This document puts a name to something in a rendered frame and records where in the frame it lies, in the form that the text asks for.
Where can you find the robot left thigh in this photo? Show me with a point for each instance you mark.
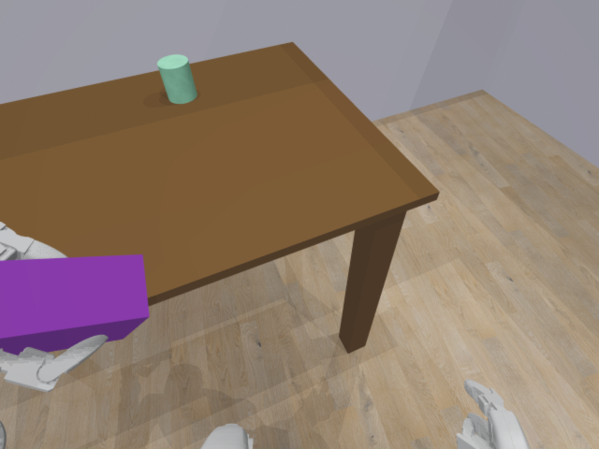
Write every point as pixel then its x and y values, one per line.
pixel 228 437

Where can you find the table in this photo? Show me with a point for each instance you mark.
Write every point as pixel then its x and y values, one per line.
pixel 269 159

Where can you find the left robot hand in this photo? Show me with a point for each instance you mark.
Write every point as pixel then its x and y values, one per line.
pixel 33 368

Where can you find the right robot hand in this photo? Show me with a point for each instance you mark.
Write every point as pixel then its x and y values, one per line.
pixel 501 431

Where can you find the sponge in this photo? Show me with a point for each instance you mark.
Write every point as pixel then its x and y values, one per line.
pixel 54 303

